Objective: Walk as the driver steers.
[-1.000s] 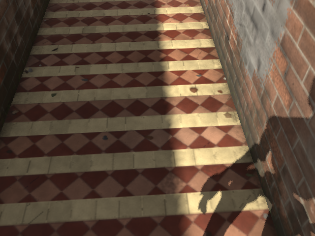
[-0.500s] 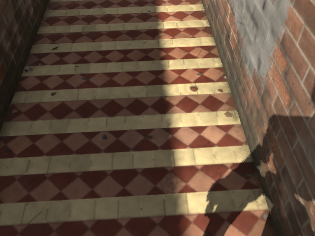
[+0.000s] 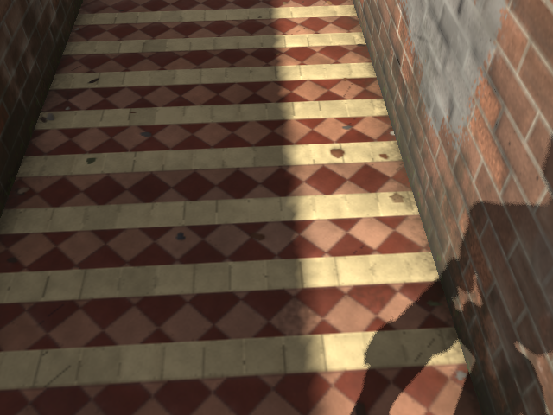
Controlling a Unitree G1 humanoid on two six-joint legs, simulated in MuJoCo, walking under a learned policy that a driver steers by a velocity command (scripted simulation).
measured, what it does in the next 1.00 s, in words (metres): walks ahead: left foot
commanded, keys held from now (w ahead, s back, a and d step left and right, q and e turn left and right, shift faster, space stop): no key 0.12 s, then w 0.88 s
